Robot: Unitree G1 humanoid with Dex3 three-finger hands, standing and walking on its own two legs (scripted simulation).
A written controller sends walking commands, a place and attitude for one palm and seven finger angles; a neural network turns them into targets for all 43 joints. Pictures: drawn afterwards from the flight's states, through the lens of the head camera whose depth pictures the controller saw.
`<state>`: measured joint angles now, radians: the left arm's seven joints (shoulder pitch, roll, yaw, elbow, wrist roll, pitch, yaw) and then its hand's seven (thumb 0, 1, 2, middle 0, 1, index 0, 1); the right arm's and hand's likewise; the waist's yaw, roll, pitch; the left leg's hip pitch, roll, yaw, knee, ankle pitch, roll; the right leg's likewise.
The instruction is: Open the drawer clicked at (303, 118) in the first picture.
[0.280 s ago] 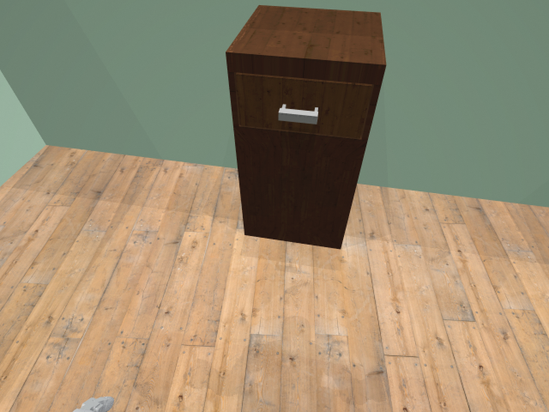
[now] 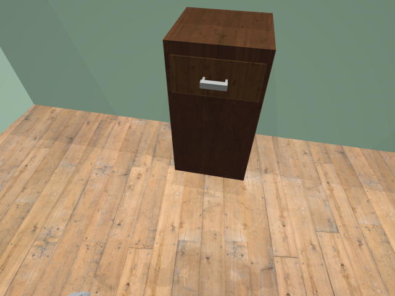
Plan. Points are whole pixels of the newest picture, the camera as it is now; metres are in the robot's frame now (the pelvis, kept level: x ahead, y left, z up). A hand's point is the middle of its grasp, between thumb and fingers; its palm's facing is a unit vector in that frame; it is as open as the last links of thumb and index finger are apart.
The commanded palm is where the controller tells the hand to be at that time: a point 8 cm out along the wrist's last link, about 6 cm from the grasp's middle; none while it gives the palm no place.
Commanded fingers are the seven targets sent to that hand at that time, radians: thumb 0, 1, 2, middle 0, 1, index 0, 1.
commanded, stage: stand and wait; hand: left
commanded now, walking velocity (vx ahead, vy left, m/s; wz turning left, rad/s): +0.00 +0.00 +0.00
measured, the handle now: (214, 82) +0.96 -0.01 -0.07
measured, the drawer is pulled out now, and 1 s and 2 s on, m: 0.00 0.00 0.00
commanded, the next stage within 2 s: look at it before walking up in 0.54 s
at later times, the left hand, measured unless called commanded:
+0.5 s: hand out of the picture +0.06 +0.24 -0.15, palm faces -0.02 -0.94 -0.34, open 7.4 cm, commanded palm none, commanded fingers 0.00 0.90 0.90 -0.20 -0.30 -0.20 -0.30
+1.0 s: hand out of the picture +0.07 +0.24 -0.15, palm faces -0.03 -0.94 -0.33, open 7.4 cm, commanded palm none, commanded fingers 0.00 0.90 0.90 -0.20 -0.30 -0.20 -0.30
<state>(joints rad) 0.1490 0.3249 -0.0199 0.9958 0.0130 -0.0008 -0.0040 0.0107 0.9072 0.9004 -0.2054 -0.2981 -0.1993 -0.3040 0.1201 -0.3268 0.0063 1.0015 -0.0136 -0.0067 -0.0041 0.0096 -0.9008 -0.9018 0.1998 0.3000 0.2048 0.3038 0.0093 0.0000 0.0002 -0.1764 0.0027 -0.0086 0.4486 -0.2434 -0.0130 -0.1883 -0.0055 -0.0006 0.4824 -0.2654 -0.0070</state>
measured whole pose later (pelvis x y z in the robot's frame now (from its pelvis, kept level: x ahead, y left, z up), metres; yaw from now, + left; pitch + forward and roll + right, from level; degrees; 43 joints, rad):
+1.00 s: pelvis +0.00 +0.00 +0.01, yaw -1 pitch -2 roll +0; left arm 0.15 0.33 -0.01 1.08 0.01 -0.01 0.00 0.01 0.91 0.90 -0.20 -0.30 -0.20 -0.30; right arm 0.14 -0.34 0.00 1.10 -0.01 -0.01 -0.01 0.01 -0.90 -0.90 0.20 0.30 0.20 0.30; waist 0.01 0.00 0.01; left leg -0.14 0.01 0.00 0.37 -0.20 -0.02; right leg -0.16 0.00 0.01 0.40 -0.21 -0.01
